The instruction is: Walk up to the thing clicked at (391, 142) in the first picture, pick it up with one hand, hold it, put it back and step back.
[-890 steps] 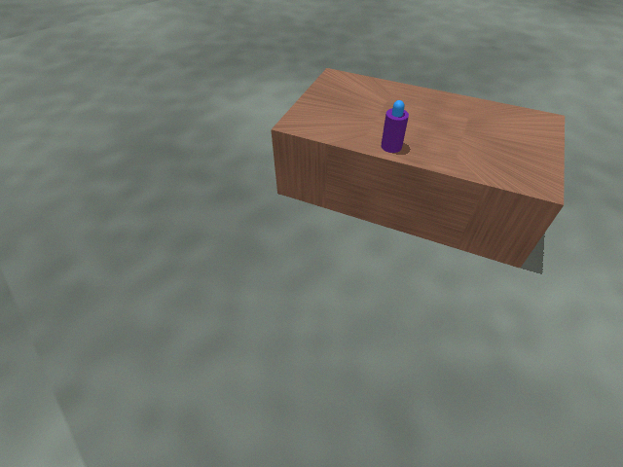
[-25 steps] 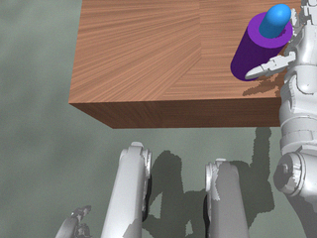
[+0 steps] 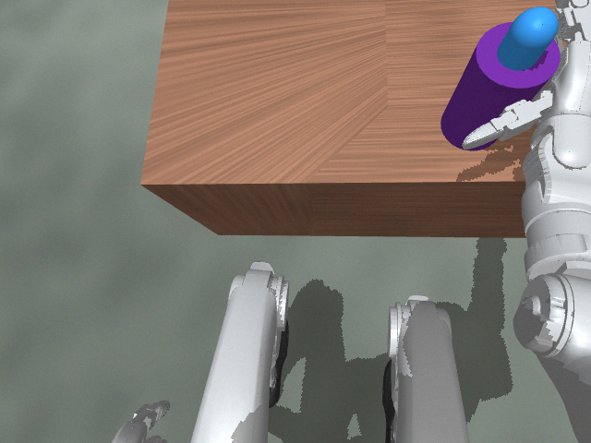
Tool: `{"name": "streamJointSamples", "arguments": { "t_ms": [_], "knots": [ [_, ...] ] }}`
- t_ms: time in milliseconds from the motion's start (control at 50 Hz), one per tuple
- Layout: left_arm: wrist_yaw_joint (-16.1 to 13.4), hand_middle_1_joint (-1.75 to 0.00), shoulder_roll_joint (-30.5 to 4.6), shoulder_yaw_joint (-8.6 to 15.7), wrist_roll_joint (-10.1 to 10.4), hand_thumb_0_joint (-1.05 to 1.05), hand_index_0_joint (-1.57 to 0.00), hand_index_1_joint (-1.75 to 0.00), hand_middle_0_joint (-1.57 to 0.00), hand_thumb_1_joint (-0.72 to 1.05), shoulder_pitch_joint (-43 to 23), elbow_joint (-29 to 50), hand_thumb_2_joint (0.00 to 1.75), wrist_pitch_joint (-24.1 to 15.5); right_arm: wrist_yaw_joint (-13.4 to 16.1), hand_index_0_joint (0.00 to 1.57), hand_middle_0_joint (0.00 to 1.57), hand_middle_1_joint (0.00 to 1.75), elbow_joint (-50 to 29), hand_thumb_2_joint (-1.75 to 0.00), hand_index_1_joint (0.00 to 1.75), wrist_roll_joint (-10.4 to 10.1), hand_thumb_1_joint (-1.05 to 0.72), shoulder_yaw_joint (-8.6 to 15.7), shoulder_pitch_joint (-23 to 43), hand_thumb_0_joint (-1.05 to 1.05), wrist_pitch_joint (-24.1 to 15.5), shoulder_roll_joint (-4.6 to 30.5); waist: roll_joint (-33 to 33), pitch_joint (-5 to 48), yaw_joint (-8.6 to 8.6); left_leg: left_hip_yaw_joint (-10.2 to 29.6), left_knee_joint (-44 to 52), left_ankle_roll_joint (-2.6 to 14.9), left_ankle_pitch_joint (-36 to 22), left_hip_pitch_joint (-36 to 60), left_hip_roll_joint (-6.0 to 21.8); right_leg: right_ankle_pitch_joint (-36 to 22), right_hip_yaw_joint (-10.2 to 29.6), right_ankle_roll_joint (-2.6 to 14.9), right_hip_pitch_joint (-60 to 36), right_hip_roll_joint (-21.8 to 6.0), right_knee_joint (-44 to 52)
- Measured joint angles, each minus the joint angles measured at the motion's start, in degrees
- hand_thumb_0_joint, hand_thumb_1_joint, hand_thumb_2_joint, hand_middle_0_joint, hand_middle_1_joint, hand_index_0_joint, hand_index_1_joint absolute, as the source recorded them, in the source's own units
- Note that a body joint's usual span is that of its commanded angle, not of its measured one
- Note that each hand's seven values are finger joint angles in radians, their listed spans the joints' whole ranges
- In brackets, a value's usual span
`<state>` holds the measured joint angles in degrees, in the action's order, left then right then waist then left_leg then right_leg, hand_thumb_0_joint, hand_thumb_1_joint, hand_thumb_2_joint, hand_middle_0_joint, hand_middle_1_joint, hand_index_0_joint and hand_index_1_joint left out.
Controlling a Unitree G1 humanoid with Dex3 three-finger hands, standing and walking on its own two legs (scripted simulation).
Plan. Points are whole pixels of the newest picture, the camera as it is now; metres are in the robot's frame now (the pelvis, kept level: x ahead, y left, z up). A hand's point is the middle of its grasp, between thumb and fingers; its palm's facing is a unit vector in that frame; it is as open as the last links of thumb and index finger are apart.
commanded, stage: close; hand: right
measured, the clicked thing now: (499, 81) +0.56 -0.14 +0.01
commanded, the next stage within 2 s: settle in 0.84 s
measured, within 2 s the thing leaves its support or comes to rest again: leaves its support in 1.24 s
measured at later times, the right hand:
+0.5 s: hand (505, 80) +0.56 -0.15 +0.01, palm faces +0.06 +1.00 -0.04, open 13.8 cm
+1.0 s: hand (502, 88) +0.55 -0.14 +0.01, palm faces +0.06 +1.00 -0.03, open 11.3 cm
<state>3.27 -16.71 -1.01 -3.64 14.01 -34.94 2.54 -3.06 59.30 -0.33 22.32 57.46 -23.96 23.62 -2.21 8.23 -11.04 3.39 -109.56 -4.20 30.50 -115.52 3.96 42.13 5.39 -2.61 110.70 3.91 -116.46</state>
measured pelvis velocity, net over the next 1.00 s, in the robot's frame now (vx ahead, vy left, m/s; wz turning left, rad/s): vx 0.00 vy -0.01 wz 0.00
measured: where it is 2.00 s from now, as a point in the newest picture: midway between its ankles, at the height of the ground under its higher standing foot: (331, 401)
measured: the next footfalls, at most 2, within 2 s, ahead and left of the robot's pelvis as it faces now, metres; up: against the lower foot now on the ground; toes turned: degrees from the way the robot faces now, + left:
none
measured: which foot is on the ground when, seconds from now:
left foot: down 0.00-1.00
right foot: down 0.00-1.00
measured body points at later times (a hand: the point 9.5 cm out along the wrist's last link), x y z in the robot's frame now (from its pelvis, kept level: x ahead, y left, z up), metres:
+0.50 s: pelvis +0.00 +0.00 -0.01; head +0.22 -0.02 +0.38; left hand +0.04 +0.28 -0.13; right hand +0.55 -0.20 +0.01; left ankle +0.12 +0.16 -0.42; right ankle +0.06 -0.13 -0.42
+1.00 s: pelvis +0.00 -0.01 +0.00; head +0.23 -0.02 +0.39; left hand +0.06 +0.28 -0.12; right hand +0.54 -0.20 +0.01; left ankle +0.12 +0.16 -0.42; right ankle +0.06 -0.13 -0.42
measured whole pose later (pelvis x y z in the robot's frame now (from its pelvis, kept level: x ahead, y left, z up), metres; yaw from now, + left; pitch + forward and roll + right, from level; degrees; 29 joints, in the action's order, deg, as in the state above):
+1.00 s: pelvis +0.00 -0.01 +0.00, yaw +0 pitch +37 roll +3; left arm 3.4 -16.5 -0.3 -3.7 12.4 -35.5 2.2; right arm -1.5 55.7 -0.6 20.0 53.7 -25.8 20.9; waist -2.1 8.2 -10.4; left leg 3.5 -109.3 -4.4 31.1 -114.8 4.2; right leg 42.7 5.1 -2.0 110.3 4.0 -116.5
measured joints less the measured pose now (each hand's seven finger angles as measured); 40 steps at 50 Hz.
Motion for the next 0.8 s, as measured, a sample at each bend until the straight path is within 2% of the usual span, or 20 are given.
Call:
{"name": "streamJointSamples", "arguments": {
  "t_ms": [300,600,800],
  "knots": [
    [0.04,-0.3,-0.33,-0.44,-0.55,0.0,-0.19,-0.31,-0.19,0.89,-0.45,-0.07,0.94,0.04,0.06,0.52,0.55,0.24,2.93,-0.02,0.25,0.88,0.6,-0.18,2.71,-0.01,-1.25,1.65,0.37,-0.61,-0.73,-0.09,-0.61,-0.09,-0.14,-0.96,-0.01,-0.04,0.17,0.05,1.19,0.08,-0.95],
    [0.08,-0.3,0.03,-0.21,-0.37,0.0,-0.18,-0.31,-0.19,0.89,-1.14,-0.5,0.94,-0.18,1.18,0.82,0.83,0.51,0.72,-0.22,0.51,0.46,0.41,-1.44,0.79,-0.01,-1.11,-0.28,0.14,-0.67,-0.12,0.13,-1.02,-0.13,-0.26,-1.09,0.17,-0.3,-0.01,0.17,1.46,0.34,-1.37],
    [-0.01,-0.3,0.31,0.08,-0.24,0.0,-0.18,-0.31,-0.19,0.89,-1.37,-0.58,0.93,-0.38,1.65,0.8,0.79,0.65,-0.68,-0.48,0.66,0.38,0.42,-2.03,-0.95,-0.01,-1.32,-1.2,0.37,-0.03,0.05,0.03,-0.32,-0.16,-0.02,-0.38,0.12,-0.02,-0.04,0.35,0.77,0.14,-0.72]
  ]
}}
